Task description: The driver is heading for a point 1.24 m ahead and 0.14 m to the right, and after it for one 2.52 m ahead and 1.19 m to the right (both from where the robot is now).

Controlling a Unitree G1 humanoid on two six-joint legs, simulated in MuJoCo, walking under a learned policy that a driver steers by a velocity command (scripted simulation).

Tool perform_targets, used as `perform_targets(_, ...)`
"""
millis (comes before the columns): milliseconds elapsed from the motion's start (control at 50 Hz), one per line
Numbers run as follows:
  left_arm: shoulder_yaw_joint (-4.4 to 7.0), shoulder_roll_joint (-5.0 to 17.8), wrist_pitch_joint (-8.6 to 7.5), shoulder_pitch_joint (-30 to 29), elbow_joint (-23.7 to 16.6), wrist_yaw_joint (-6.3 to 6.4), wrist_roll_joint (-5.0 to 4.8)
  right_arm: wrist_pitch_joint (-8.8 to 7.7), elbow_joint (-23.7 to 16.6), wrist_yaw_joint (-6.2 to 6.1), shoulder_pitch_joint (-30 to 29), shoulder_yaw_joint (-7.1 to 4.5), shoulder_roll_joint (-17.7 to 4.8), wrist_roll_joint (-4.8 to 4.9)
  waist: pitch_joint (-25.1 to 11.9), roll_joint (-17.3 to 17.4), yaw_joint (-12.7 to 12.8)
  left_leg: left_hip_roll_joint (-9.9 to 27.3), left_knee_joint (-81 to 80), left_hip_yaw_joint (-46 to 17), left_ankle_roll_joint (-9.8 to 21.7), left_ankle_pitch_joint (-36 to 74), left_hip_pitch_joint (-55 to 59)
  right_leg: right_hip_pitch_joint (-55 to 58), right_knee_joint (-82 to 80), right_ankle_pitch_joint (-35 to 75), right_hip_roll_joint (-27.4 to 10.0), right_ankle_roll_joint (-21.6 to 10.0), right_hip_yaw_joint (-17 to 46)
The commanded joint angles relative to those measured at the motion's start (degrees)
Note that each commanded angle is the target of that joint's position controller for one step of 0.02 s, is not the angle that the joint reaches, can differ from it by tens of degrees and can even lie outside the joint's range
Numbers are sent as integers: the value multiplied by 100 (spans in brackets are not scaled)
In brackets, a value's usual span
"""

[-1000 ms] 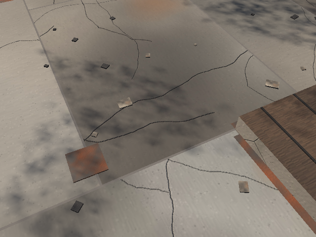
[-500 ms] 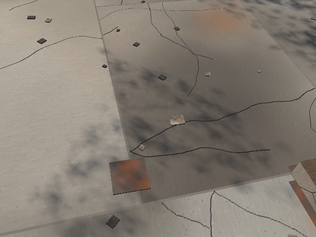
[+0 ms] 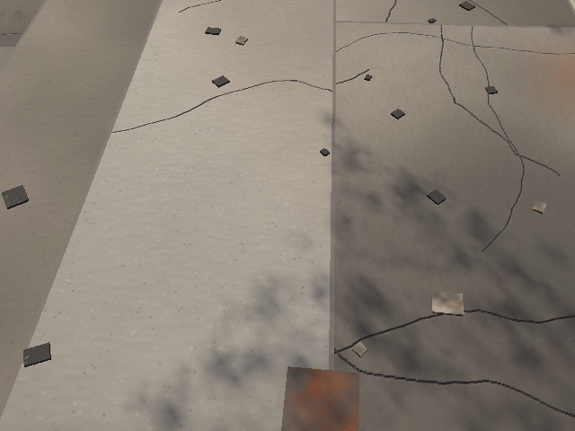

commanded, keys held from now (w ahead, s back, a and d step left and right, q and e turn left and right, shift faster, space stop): w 0.32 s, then w+e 0.68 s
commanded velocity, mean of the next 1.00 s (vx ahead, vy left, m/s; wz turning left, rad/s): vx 0.50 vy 0.00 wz -0.18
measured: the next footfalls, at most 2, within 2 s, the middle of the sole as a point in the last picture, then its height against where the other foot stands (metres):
left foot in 0.36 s outside the picture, level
right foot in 0.92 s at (336, 365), level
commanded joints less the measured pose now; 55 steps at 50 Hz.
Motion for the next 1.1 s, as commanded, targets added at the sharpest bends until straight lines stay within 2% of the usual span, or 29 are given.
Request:
perform_targets(20,108,449,-72,323,-41,-54,-2,-27,-382,27,247,-44,-133,8,-274,-565,-41,596,-201,-153,15,271,-980,954,-1506,101,-1549,-1100,1699)
perform_targets(100,199,787,-85,480,137,-46,-84,-45,-701,49,-463,48,-84,-132,-64,-422,7,808,-1481,59,-87,982,-1337,927,-1800,634,-1614,-1248,1204)
perform_targets(180,211,967,30,718,242,-19,-158,-140,-890,146,-1232,114,-87,-90,32,-503,265,623,-2879,432,-134,1960,-915,891,-1689,796,-1356,-989,589)
perform_targets(260,209,1081,148,1118,441,-27,-232,-160,-1158,231,-1799,87,-253,-22,133,-634,409,475,-3552,527,-23,1757,-790,1415,-1430,518,-1641,-833,683)
perform_targets(300,219,1154,223,1086,483,-14,-249,-181,-1189,264,-1685,34,-376,-35,75,-685,227,340,-3863,645,137,1476,-412,1610,-1090,776,-1752,-719,696)
perform_targets(320,207,1161,257,1003,478,-1,-246,-186,-1079,256,-1275,-47,-496,-66,-133,-666,-51,168,-4059,789,237,1450,236,1571,-575,1495,-1631,-599,545)
perform_targets(340,139,991,274,1067,486,6,-217,-186,-818,211,-431,-206,-766,-93,-611,-512,-415,78,-4156,791,387,1423,1452,1246,503,2108,-1322,-443,330)
perform_targets(360,-11,665,250,1032,302,13,-75,-168,-647,127,696,-375,-1291,-166,-1467,251,-856,1261,-4176,-531,778,1460,3134,82,2468,852,-931,-172,10)
perform_targets(380,-205,-17,125,1631,212,-10,-120,-136,-610,132,931,-436,-1727,-214,-2050,1706,-513,2477,-4947,-3083,1587,588,4575,-2012,4343,-2389,-16,82,205)
perform_targets(400,-31,678,48,1363,311,-15,-282,-172,-599,158,954,-305,-1125,-181,-1822,929,-711,2405,-5260,-3318,1488,137,4236,-2579,5077,-2469,-228,9,995)
perform_targets(420,57,897,27,961,174,-15,-382,-209,-637,165,554,-214,-872,-156,-1131,701,-578,2237,-5291,-2382,1225,456,3588,-2800,5113,-1910,-477,-88,1002)
perform_targets(440,61,827,65,765,160,22,-328,-231,-684,187,86,-145,-654,-147,-839,356,-370,1965,-5427,-1670,1055,915,2915,-2551,4870,-1385,-741,-54,902)
perform_targets(460,92,759,137,686,167,49,-241,-254,-698,212,-240,-97,-449,-149,-531,331,-209,1710,-5645,-1103,930,1188,2395,-2358,4550,-1017,-886,-14,902)
perform_targets(500,102,549,313,875,229,42,-240,-347,-608,225,-445,-93,-313,-210,-375,408,32,1480,-5989,-422,827,1726,1815,-1828,4359,-573,-987,44,921)
perform_targets(580,123,348,444,607,83,37,-230,-417,-329,122,-235,-179,-467,-276,-96,134,83,1473,-6172,421,827,2728,1847,-2278,3857,162,-895,126,1124)
perform_targets(680,79,218,420,-235,-235,-102,-157,-355,-146,-9,-103,-218,-635,-236,199,79,-150,1394,-6327,1184,632,2628,2048,-2302,2292,1299,-782,96,741)
perform_targets(740,23,126,408,-818,-527,-210,-152,-272,35,-52,238,-248,-722,-191,411,-8,-383,1561,-6215,1411,595,2803,2565,-2508,1738,1251,-773,-18,451)
perform_targets(800,13,123,402,-1183,-816,-326,-179,-137,142,-62,393,-274,-798,-131,487,21,-445,1709,-5852,1596,539,3388,3127,-2618,1439,681,-684,-168,126)
perform_targets(860,127,329,430,-885,-951,-381,-204,-22,79,-118,203,-329,-1049,-89,59,347,-96,1699,-4870,1832,376,6008,3251,-1609,1382,-160,-191,-472,-408)
perform_targets(880,226,510,447,-380,-877,-368,-223,21,51,-142,112,-351,-1142,-81,-248,472,210,1670,-4139,1869,322,6741,3167,-927,1374,-403,26,-616,-507)
perform_targets(900,397,815,451,466,-687,-316,-229,48,13,-155,-26,-350,-1178,-48,-693,398,692,1480,-3002,1965,183,6694,2764,306,943,-120,255,-827,-499)
perform_targets(920,602,1279,502,1374,-478,-184,-190,-3,-93,-170,-46,-314,-1118,-88,-1163,-50,1098,1209,-1300,1936,-79,4995,1398,2071,649,50,-194,-1123,461)
perform_targets(940,668,1866,478,1253,-513,-119,-186,-183,-376,-37,566,-19,-106,-284,-1589,-1598,301,15,809,1381,-427,-1047,-1319,4043,376,-300,-1761,-2180,3640)
perform_targets(960,553,1488,415,1524,-623,-121,-125,-468,-513,60,26,-44,-495,-56,-2389,-1034,698,-174,1452,-2,-319,-1340,-1963,4394,-566,-879,-2181,-2466,5131)
perform_targets(980,465,1141,355,1317,-583,-129,-104,-575,-702,96,-583,-115,-735,138,-1539,-726,751,138,1240,-89,-172,-754,-2399,3850,-706,-480,-1995,-2100,4228)
perform_targets(1000,401,919,322,887,-650,-133,-168,-610,-721,62,-661,-93,-701,70,-990,-269,446,403,664,-49,-111,-222,-2183,2917,-704,26,-1714,-1846,3434)
perform_targets(1020,340,718,319,460,-755,-131,-176,-579,-639,11,-656,-133,-723,-88,-651,-72,186,575,200,13,-162,6,-1787,2074,-770,573,-1454,-1663,2863)
perform_targets(1060,292,617,305,212,-902,-89,-106,-417,-661,11,-432,-199,-751,-189,-501,-203,-117,720,-291,-1,-306,261,-1160,1203,-1020,1103,-1206,-1614,2464)
perform_targets(1100,302,701,270,284,-866,-33,-113,-296,-676,14,-409,-160,-565,-232,-410,-235,-175,735,-781,185,-474,531,-1056,775,-1128,1706,-1119,-1597,2008)
Velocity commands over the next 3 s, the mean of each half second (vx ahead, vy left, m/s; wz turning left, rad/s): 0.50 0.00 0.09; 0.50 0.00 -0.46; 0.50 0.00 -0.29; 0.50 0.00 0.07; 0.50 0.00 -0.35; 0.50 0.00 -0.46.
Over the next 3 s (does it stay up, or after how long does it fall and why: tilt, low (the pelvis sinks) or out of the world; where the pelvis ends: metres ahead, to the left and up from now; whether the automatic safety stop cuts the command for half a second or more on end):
stays up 1.44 -0.44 -0.01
